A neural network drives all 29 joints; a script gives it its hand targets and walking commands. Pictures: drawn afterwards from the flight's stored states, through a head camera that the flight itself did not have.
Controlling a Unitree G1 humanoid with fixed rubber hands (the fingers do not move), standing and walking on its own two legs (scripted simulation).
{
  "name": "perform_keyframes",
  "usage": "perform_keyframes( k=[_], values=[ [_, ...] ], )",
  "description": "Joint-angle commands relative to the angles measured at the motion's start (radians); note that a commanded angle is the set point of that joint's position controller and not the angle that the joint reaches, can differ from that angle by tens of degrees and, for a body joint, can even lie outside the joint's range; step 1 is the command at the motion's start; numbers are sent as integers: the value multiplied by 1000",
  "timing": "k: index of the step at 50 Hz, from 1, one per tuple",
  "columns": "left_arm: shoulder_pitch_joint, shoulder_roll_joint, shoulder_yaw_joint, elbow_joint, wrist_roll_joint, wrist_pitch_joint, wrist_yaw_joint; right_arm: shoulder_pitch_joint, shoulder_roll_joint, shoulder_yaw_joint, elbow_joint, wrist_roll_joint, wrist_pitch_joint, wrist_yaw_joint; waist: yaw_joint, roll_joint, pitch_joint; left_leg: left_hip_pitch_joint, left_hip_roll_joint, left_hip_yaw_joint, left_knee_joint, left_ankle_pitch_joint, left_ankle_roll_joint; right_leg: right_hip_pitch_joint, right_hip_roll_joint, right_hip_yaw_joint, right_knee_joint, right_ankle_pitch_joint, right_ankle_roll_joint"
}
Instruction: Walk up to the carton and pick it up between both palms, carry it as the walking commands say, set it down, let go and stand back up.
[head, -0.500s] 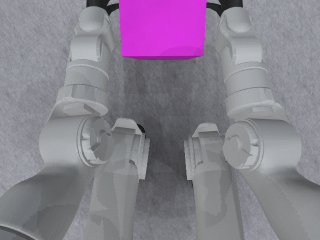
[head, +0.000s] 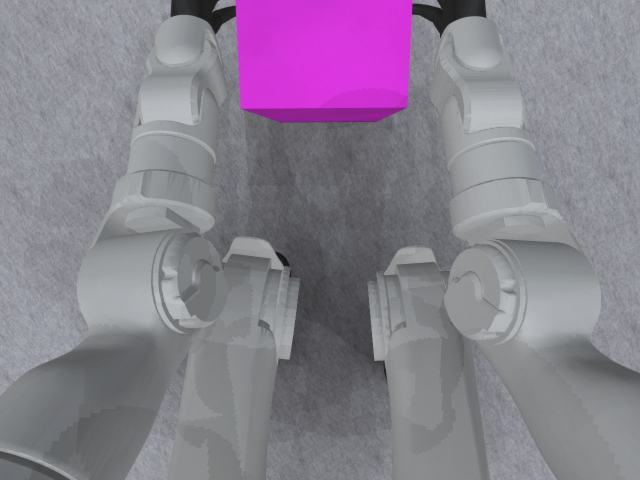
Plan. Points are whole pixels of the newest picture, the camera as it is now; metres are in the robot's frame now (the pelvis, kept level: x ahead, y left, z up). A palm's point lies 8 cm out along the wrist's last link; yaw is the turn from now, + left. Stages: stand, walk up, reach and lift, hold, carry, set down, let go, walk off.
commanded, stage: set down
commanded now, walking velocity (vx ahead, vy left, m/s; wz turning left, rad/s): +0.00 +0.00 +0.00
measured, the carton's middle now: (326, 35) +0.54 +0.03 -0.25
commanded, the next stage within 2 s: let go in 1.90 s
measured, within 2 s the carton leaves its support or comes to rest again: neither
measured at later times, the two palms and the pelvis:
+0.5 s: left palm (182, 54) +0.50 +0.17 -0.18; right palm (494, 43) +0.52 -0.14 -0.18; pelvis -0.01 +0.00 +0.01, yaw +0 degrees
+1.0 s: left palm out of the picture +0.52 +0.18 -0.08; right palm out of the picture +0.54 -0.13 -0.07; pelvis -0.01 +0.00 +0.06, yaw +1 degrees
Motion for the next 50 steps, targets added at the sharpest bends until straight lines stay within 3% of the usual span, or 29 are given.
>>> perform_keyframes(
  k=[1, 7, 11, 14, 17, 19, 24, 28, 33, 40, 45, 50],
  values=[
    [-328, -757, -309, 108, -37, 10, -210, -323, 684, 284, 88, 32, -1, 187, -18, -77, -855, 450, -57, 81, -114, 345, 25, 370, 13, -58, -212, 391, -19],
    [-310, -643, -277, 106, -31, -9, -183, -301, 570, 256, 91, 29, -18, 161, -9, -75, -877, 466, -53, 86, -113, 348, 14, 388, 7, -64, -209, 393, -15],
    [-278, -483, -234, 106, -26, -28, -146, -265, 408, 213, 100, 29, -36, 123, -3, -73, -905, 486, -45, 92, -117, 347, 3, 412, 0, -66, -209, 395, -8],
    [-216, -253, -167, 106, -21, -53, -88, -219, 172, 157, 99, 32, -55, 66, 6, -73, -943, 514, -36, 98, -124, 354, -7, 443, -10, -67, -214, 402, 0],
    [-147, 89, -75, 104, -33, -94, -1, -167, -150, 104, 65, 55, -83, -19, 8, -71, -989, 551, -25, 104, -134, 373, -17, 484, -23, -64, -225, 422, 6],
    [-152, 188, -103, 78, -93, -123, 38, -182, -237, 135, 27, 108, -103, -52, 7, -76, -1026, 569, -16, 102, -132, 406, -13, 492, -32, -55, -226, 455, 6],
    [-249, 237, -233, 36, -242, -156, 56, -287, -242, 283, -2, 291, -111, -46, 34, -83, -1064, 580, 21, 89, -123, 429, 15, 473, -55, -35, -216, 453, 6],
    [-272, 249, -278, 58, -301, -155, 50, -316, -261, 328, 37, 355, -107, -32, 36, -65, -1062, 574, 42, 80, -130, 394, 21, 452, -71, -31, -217, 411, -1],
    [-237, 249, -269, 63, -305, -146, 53, -282, -280, 311, 58, 346, -106, -34, 24, -57, -1128, 615, 39, 78, -150, 396, 20, 460, -78, -47, -232, 407, 1],
    [-166, 240, -248, -58, -280, -112, 86, -219, -268, 275, -74, 315, -80, -66, 20, -59, -1382, 783, 18, 108, -215, 439, 17, 572, -67, -81, -305, 427, 12],
    [-140, 208, -245, -136, -264, -78, 89, -194, -260, 238, -131, 286, -51, -72, 1, -49, -1362, 789, 6, 117, -297, 394, 12, 587, -57, -88, -386, 390, 6],
    [-118, 172, -238, -154, -242, -62, 85, -165, -234, 205, -110, 258, -40, -59, -4, -33, -1312, 793, 2, 116, -381, 375, 5, 579, -48, -89, -463, 370, 0]
  ],
)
